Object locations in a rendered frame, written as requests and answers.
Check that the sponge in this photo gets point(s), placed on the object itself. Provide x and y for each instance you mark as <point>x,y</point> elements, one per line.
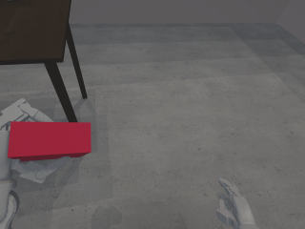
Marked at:
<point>34,140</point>

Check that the left robot forearm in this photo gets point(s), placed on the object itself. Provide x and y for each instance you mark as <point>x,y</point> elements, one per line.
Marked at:
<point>9,202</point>

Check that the robot right hand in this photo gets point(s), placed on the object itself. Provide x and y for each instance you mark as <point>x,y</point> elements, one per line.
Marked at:
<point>238,211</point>

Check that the robot left hand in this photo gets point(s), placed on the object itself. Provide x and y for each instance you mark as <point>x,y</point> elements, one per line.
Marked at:
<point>21,111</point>

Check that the table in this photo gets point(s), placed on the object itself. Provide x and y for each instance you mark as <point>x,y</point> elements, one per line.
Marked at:
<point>35,32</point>

